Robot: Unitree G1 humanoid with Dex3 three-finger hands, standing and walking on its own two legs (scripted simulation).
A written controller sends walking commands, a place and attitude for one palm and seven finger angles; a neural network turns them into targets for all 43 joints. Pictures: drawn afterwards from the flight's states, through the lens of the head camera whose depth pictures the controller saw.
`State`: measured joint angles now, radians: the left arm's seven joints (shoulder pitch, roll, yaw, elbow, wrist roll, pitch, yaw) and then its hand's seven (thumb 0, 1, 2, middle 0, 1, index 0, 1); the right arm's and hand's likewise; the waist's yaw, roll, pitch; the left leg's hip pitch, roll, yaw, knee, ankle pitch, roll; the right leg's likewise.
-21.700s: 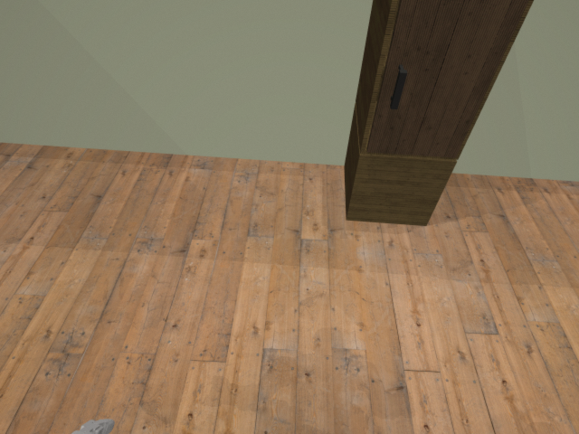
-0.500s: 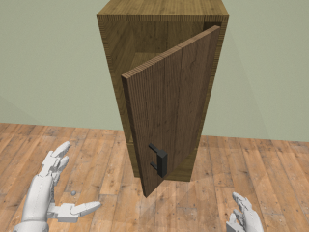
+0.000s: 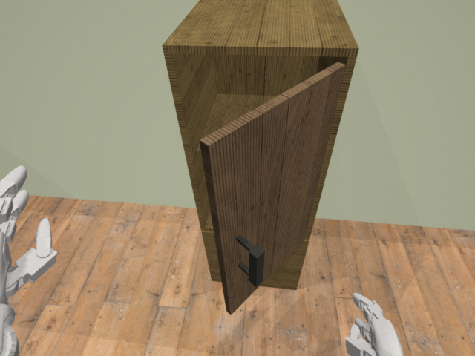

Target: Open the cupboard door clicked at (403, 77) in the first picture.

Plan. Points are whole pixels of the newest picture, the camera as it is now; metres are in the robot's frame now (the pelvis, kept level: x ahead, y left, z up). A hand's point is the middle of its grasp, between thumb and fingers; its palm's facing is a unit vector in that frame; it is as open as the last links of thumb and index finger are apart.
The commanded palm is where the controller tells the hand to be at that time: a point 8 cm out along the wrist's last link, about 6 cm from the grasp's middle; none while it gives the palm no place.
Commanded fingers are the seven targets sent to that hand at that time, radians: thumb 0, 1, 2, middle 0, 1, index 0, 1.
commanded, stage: draw the hand back to the body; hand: left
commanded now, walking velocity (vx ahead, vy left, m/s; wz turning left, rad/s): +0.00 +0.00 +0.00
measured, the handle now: (248, 260) +0.33 +0.03 -0.06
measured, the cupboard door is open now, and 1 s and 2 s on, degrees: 51 51 51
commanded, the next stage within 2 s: step back with the hand held close in 0.28 s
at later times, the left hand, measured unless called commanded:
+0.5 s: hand (61, 253) +0.19 +0.25 +0.16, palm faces +0.45 -0.78 -0.44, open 7.4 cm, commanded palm +0.13 +0.29 +0.18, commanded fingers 0.00 0.90 0.90 -0.20 -0.30 -0.20 -0.30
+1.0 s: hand (18, 301) +0.13 +0.27 +0.16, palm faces +0.36 -0.78 -0.51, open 7.4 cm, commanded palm +0.06 +0.31 +0.18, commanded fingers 0.00 0.90 0.90 -0.20 -0.30 -0.20 -0.30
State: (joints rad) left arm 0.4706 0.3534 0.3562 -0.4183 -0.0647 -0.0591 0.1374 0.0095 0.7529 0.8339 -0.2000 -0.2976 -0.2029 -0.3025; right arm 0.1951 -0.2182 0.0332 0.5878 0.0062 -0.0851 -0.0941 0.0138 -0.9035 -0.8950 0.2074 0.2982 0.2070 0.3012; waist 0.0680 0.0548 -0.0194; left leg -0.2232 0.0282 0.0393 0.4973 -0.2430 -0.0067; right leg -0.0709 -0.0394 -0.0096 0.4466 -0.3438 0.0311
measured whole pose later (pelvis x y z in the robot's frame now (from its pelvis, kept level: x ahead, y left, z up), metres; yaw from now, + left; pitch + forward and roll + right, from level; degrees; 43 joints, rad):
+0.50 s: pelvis -0.01 -0.02 +0.00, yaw +1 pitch -2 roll -1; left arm 0.48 0.35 0.36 -0.40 -0.06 -0.11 0.11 0.02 0.89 0.89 -0.21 -0.30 -0.21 -0.30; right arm 0.18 -0.23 0.01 0.61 0.00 -0.06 -0.09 0.01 -0.90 -0.90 0.21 0.30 0.21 0.30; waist 0.04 0.07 0.00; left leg -0.22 0.06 0.01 0.46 -0.21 -0.03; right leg -0.05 0.00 -0.03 0.38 -0.30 0.01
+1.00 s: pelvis -0.08 +0.01 +0.00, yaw +0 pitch +0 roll -2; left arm 0.58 0.44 0.41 -0.52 -0.05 -0.18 0.14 0.01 0.89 0.89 -0.21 -0.30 -0.21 -0.30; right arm 0.18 -0.22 -0.01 0.54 0.01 0.00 -0.09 0.01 -0.90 -0.89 0.21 0.30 0.21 0.30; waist -0.01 0.03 0.05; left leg -0.37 0.05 0.03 0.48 -0.11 0.01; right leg -0.23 -0.01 -0.01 0.44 -0.21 0.04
